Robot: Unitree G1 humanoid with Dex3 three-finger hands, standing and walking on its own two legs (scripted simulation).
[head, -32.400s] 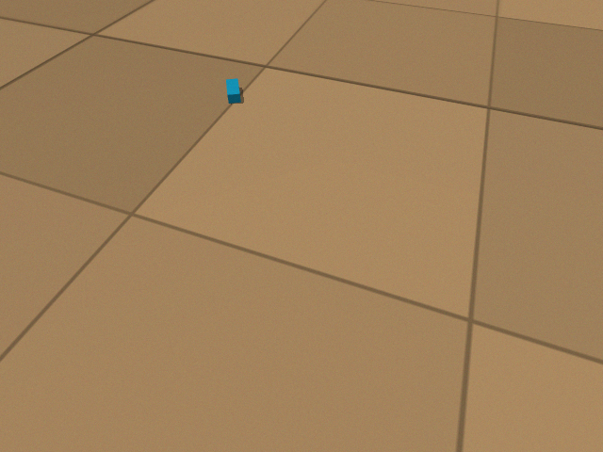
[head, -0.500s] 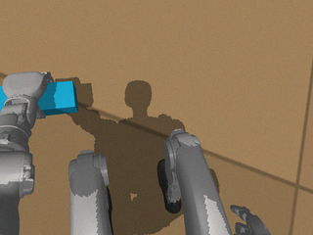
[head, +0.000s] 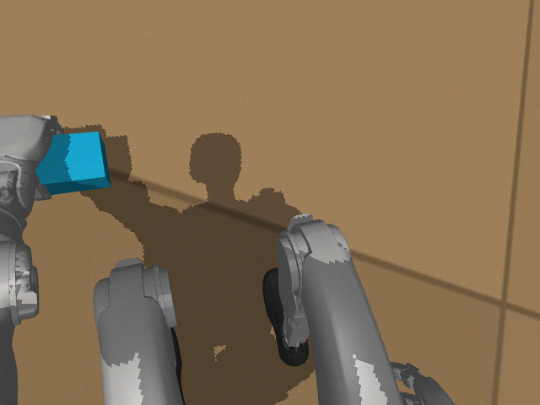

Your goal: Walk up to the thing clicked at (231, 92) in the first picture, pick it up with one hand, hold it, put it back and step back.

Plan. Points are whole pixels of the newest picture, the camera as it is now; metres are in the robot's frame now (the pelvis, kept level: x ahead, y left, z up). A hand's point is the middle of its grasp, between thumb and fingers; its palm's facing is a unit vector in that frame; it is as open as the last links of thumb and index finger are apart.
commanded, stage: lower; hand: left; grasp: from above
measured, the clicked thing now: (38, 167) +0.50 +0.25 -0.20
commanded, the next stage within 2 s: rest in 0.34 s
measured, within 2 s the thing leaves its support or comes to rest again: neither
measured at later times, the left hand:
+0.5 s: hand (43, 176) +0.49 +0.25 -0.23, palm faces -0.46 -0.04 -0.89, open 10.3 cm
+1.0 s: hand (53, 178) +0.50 +0.25 -0.27, palm faces -0.45 -0.07 -0.89, open 10.3 cm
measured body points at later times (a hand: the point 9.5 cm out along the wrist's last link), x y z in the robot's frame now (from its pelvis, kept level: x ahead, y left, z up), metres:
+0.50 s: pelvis +0.00 +0.00 -0.03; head +0.26 +0.08 +0.33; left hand +0.51 +0.25 -0.17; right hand +0.01 -0.27 -0.10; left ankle +0.07 +0.12 -0.32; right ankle +0.12 -0.14 -0.32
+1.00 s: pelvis +0.00 +0.01 -0.05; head +0.28 +0.10 +0.30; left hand +0.52 +0.25 -0.22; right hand -0.01 -0.26 -0.10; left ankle +0.07 +0.12 -0.32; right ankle +0.12 -0.14 -0.32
